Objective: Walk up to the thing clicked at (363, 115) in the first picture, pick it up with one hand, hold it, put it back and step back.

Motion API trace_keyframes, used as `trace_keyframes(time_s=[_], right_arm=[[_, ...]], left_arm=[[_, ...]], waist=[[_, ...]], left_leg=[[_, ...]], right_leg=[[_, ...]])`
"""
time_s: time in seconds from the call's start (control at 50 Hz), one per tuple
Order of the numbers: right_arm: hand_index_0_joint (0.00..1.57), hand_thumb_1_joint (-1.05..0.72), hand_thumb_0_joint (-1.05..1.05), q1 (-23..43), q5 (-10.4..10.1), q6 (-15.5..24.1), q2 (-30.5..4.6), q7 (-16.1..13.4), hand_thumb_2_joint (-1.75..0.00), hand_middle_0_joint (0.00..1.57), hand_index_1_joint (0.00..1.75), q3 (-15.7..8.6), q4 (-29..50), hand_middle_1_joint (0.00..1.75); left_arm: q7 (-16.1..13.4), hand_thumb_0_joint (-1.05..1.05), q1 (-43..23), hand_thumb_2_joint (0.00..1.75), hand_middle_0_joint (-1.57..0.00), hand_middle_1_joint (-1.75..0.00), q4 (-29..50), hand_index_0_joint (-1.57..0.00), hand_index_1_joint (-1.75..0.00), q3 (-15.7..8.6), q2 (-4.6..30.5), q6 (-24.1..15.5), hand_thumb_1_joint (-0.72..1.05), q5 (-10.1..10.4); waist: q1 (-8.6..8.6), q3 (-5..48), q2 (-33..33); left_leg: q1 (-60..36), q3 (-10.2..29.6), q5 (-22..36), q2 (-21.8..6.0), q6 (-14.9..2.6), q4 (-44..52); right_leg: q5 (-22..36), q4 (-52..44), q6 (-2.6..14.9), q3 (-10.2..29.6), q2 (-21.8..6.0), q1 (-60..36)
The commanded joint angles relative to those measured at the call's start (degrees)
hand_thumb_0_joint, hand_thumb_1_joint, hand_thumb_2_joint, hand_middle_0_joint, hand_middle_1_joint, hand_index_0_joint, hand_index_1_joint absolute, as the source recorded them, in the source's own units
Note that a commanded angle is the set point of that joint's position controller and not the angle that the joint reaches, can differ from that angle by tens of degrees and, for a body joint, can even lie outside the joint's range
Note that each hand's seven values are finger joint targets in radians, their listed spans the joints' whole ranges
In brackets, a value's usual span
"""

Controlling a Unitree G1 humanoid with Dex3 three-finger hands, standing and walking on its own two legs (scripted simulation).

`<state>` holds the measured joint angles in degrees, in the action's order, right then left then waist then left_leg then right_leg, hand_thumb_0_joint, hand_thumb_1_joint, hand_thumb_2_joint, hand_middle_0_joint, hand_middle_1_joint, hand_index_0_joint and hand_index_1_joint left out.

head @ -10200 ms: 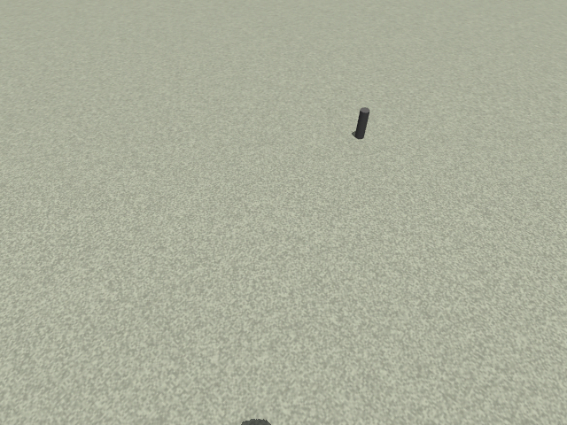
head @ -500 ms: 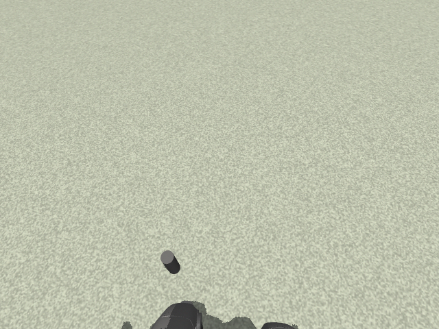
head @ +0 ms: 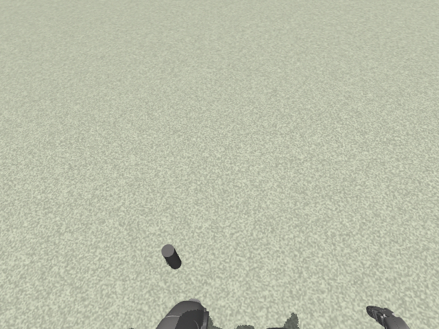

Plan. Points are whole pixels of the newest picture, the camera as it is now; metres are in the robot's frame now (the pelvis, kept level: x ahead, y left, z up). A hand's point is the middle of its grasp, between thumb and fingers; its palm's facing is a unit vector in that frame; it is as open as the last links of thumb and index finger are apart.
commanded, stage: walk up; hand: left
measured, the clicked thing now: (172, 257) +0.43 +0.25 -0.67
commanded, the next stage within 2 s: stand in 1.20 s
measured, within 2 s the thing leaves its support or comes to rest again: neither
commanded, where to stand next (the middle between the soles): +0.09 +0.03 m, yaw +3 degrees
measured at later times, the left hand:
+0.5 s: hand out of the picture +0.10 +0.31 -0.14, palm faces +0.04 -0.93 -0.37, open 7.4 cm
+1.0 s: hand out of the picture +0.08 +0.28 -0.15, palm faces +0.05 -0.94 -0.35, open 7.4 cm
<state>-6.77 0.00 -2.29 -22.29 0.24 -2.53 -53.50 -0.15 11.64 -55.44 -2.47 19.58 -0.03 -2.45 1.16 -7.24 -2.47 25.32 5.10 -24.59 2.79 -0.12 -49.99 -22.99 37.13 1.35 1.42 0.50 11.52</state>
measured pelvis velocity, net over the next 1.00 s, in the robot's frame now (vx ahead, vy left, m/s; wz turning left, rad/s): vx -0.01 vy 0.01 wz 0.08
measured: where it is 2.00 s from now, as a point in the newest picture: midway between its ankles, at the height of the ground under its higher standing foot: outside the picture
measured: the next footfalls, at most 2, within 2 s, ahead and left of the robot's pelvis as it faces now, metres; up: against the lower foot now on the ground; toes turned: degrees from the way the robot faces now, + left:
left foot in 0.20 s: +0.08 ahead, +0.14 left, +0.00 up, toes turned +4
right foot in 0.60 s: +0.16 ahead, -0.10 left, +0.00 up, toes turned +2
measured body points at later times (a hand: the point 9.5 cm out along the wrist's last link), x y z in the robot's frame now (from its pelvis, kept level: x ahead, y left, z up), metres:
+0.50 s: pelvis +0.04 +0.03 +0.01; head +0.07 +0.05 +0.46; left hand +0.10 +0.35 -0.12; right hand +0.14 -0.29 -0.09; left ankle +0.04 +0.14 -0.72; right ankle +0.13 -0.12 -0.68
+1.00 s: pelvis -0.01 +0.01 +0.00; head +0.01 +0.02 +0.45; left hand +0.08 +0.32 -0.12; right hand +0.05 -0.30 -0.12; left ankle -0.04 +0.11 -0.72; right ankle +0.08 -0.11 -0.70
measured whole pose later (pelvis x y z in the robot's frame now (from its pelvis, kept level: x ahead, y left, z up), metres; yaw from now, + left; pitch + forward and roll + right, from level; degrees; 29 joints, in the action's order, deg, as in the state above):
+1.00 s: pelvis -0.01 +0.01 +0.00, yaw +5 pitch -3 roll +1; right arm -15.3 2.4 -1.0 -21.3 0.3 -1.6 -54.8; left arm 0.6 8.6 -50.8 -2.6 21.6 2.6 -0.9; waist -1.2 -5.5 2.2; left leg 12.0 -0.8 -22.2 1.8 -2.3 -36.8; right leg -22.6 49.6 0.8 4.8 1.1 27.6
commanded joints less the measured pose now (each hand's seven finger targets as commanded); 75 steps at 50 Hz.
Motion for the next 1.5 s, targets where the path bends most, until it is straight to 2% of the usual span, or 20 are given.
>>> trace_keyframes(time_s=[0.0,0.1,0.16,0.2,0.22,0.28,0.4,0.56,0.62,0.72,0.84,0.9,0.98,1.08,1.16,1.18,1.22,1.28,1.34,1.48], right_arm=[[0.2,-0.9,0.0,2.8,1.4,3.6,-12.4,1.0,-0.9,0.2,0.3,-3.0,5.3,0.3],[0.2,-0.9,0.0,2.9,1.7,5.3,-10.9,2.5,-0.9,0.2,0.3,-3.4,7.6,0.3],[0.2,-0.9,0.0,-12.1,1.3,6.7,-10.4,1.6,-0.9,0.2,0.3,-5.0,3.8,0.3],[0.2,-0.9,0.0,-20.0,2.7,7.8,-20.6,0.0,-0.9,0.2,0.3,-7.8,4.1,0.3],[0.2,-0.9,0.0,-18.2,0.8,7.8,-20.8,0.1,-0.9,0.2,0.3,-7.9,5.1,0.3],[0.2,-0.9,0.0,-12.2,0.2,8.3,-15.7,-0.7,-0.9,0.2,0.3,-5.2,7.4,0.3],[0.2,-0.9,0.0,-2.5,0.9,3.8,-12.8,-1.5,-0.9,0.2,0.3,-3.0,10.0,0.3],[0.2,-0.9,0.0,-2.8,-1.6,0.2,-11.8,-1.5,-0.9,0.2,0.3,-2.9,11.3,0.3],[0.2,-0.9,0.0,-6.8,-1.5,-1.2,-10.4,-3.1,-0.9,0.2,0.3,-3.3,9.9,0.3],[0.2,-0.9,0.0,-9.8,-1.4,0.6,-11.8,-3.3,-0.9,0.2,0.3,-3.0,7.6,0.3],[0.2,-0.9,0.0,-13.7,1.4,3.0,-10.5,-1.7,-0.9,0.2,0.3,-2.9,2.6,0.3],[0.2,-0.9,0.0,-2.2,2.5,2.9,-19.7,-0.7,-0.9,0.2,0.3,-4.3,6.0,0.3],[0.2,-0.9,0.0,-0.2,2.9,5.4,-13.8,-0.8,-0.9,0.2,0.3,-2.9,5.6,0.3],[0.2,-0.9,0.0,-12.4,3.0,4.2,-16.6,1.5,-0.9,0.2,0.3,-5.7,5.2,0.3],[0.2,-0.9,0.0,-6.9,1.4,3.9,-13.4,2.0,-0.9,0.2,0.3,-4.3,8.7,0.3],[0.2,-0.9,0.0,-4.7,-1.3,4.5,-6.1,0.8,-0.9,0.2,0.3,-2.2,8.4,0.3],[0.2,-0.9,0.0,-5.0,-1.1,4.0,-9.2,-0.7,-0.9,0.2,0.3,-2.2,7.8,0.3],[0.2,-0.9,0.0,-5.1,-0.5,3.3,-8.3,-0.2,-0.9,0.2,0.3,-1.4,4.5,0.3],[0.2,-0.9,0.0,-4.9,0.1,3.9,-10.2,-0.4,-0.9,0.2,0.3,-1.6,1.7,0.3],[0.2,-0.9,0.0,0.5,0.2,4.0,-10.6,-0.7,-0.9,0.2,0.3,0.1,-2.3,0.3]], left_arm=[[0.3,0.0,2.9,0.9,-0.2,-0.3,6.4,-0.2,-0.3,-5.8,17.9,-3.1,0.9,-0.5],[1.3,0.0,6.9,0.9,-0.2,-0.3,7.8,-0.2,-0.3,-5.6,18.9,-3.3,0.9,0.5],[1.8,0.0,1.4,0.9,-0.2,-0.3,10.5,-0.2,-0.3,-3.8,15.7,-2.8,0.9,1.2],[1.8,0.0,2.6,0.9,-0.2,-0.3,12.7,-0.2,-0.3,-2.2,10.2,-2.1,0.9,1.5],[1.1,0.0,1.6,0.9,-0.2,-0.3,11.3,-0.2,-0.3,-3.6,16.6,-1.6,0.9,1.0],[2.0,0.0,6.3,0.9,-0.2,-0.3,8.4,-0.2,-0.3,-3.9,16.7,-1.4,0.9,1.7],[-1.1,0.0,5.9,0.9,-0.2,-0.3,6.8,-0.2,-0.3,-3.0,13.0,0.7,0.9,4.6],[-0.9,0.0,2.0,0.9,-0.2,-0.3,8.0,-0.2,-0.3,-4.1,15.2,0.7,0.9,1.3],[-1.0,0.0,-1.4,0.9,-0.2,-0.3,12.1,-0.2,-0.3,-4.9,20.9,0.3,0.9,0.8],[-1.6,0.0,-9.2,0.9,-0.2,-0.3,15.9,-0.2,-0.3,-4.3,13.6,2.1,0.9,-0.5],[0.0,0.0,-3.7,0.9,-0.2,-0.3,12.4,-0.2,-0.3,-4.7,16.9,3.0,0.9,0.7],[-0.9,0.0,-9.7,0.9,-0.2,-0.3,11.1,-0.2,-0.3,-4.8,16.0,1.6,0.9,1.8],[0.8,0.0,-3.4,0.9,-0.2,-0.3,7.2,-0.2,-0.3,-3.7,13.2,-0.4,0.9,2.2],[2.0,0.0,-6.9,0.9,-0.2,-0.3,9.0,-0.2,-0.3,-3.8,15.1,-3.3,0.9,0.6],[0.8,0.0,8.5,0.9,-0.2,-0.3,4.3,-0.2,-0.3,-3.8,13.5,-5.4,0.9,1.0],[-0.1,0.0,2.2,0.9,-0.2,-0.3,4.4,-0.2,-0.3,-2.7,15.6,-5.8,0.9,1.3],[-0.5,0.0,-0.8,0.9,-0.2,-0.3,4.4,-0.2,-0.3,-2.4,17.6,-5.0,0.9,2.0],[-1.2,0.0,-3.2,0.9,-0.2,-0.3,3.9,-0.2,-0.3,-0.8,15.0,-4.4,0.9,2.6],[-1.1,0.0,-3.5,0.9,-0.2,-0.3,2.6,-0.2,-0.3,-0.7,14.5,-3.6,0.9,3.2],[-0.5,0.0,-8.1,0.9,-0.2,-0.3,-1.1,-0.2,-0.3,-0.4,13.5,-2.8,0.9,2.6]], waist=[[4.05,4.7,14.7],[3.45,-0.1,11.1],[-5.45,7.6,6.5],[-7.62,9.7,-9.6],[-7.16,6.2,0.9],[-2.21,0.3,2.3],[-0.07,-1.1,-11.9],[-0.02,8.6,0.0],[0.29,12.0,17.0],[-0.68,15.1,12.2],[-0.56,11.8,13.0],[-3.18,-1.8,-9.1],[-0.19,1.8,-5.0],[-6.82,-0.3,-7.9],[1.81,7.2,-3.3],[-0.09,8.7,8.4],[-2.42,8.0,8.7],[-1.91,8.0,10.9],[-1.5,10.9,7.7],[-1.36,9.3,2.9]], left_leg=[[8.7,-4.5,-3.3,0.0,-0.28,3.5],[4.9,-4.5,-1.8,-3.7,-1.4,13.9],[-24.7,-7.4,12.3,-0.8,-2.69,31.7],[-39.1,30.8,-5.5,-23.6,-10.88,37.5],[-28.7,31.8,-9.1,-27.1,-15.0,37.6],[-22.6,14.7,1.8,-19.1,-10.66,36.0],[-6.2,-3.9,61.3,-14.8,-12.24,26.7],[-8.0,-0.7,30.9,-11.3,-5.93,8.9],[-3.9,2.3,-16.6,2.4,-1.07,-22.2],[-0.8,-1.4,-6.8,1.8,1.67,-19.9],[-16.1,-8.1,0.8,-0.2,-1.5,24.2],[3.9,28.5,-23.7,-25.5,-15.51,40.7],[-7.5,8.1,-6.2,-13.8,-9.0,34.5],[-24.3,14.7,-12.0,-18.4,-14.16,34.6],[-15.2,-0.1,22.9,-11.2,-8.04,15.1],[-6.1,-3.1,28.2,-7.1,-1.74,9.2],[-13.9,-3.2,2.7,-4.4,-1.34,14.4],[-12.3,-2.5,1.3,-4.9,-1.79,18.9],[-21.3,-1.2,28.2,-7.0,-1.42,26.6],[-20.1,-0.2,27.0,-9.8,-0.47,29.7]], right_leg=[[-0.2,-18.9,9.77,17.3,-13.5,-13.8],[2.1,-21.2,11.65,17.6,-17.3,-11.3],[19.7,-3.5,6.29,3.2,-9.2,2.0],[-7.6,22.0,0.89,-0.2,2.4,30.2],[-8.2,24.7,1.58,7.4,-2.6,27.1],[0.2,21.6,1.13,8.8,-5.1,25.2],[1.0,19.7,-2.05,0.6,0.7,9.6],[21.6,-8.5,0.89,0.0,-1.9,-1.6],[45.6,-13.8,17.22,27.9,-24.0,3.6],[36.1,-7.4,12.98,7.9,-12.5,-0.2],[-11.1,-12.7,7.09,13.7,-13.3,7.0],[-9.1,14.4,-1.28,3.4,-1.6,17.2],[0.9,11.5,-0.32,3.3,0.3,13.2],[-8.0,1.7,-0.85,-1.8,-0.3,22.3],[9.4,-19.5,1.51,-5.1,1.3,-7.3],[35.9,-19.4,4.71,13.7,-13.2,-12.8],[44.9,-16.1,11.44,17.2,-18.3,-3.2],[43.7,-14.9,6.2,10.0,-14.1,-8.5],[41.7,-12.8,1.32,4.2,-8.6,-5.9],[30.4,-17.5,0.05,3.9,-7.5,-7.7]])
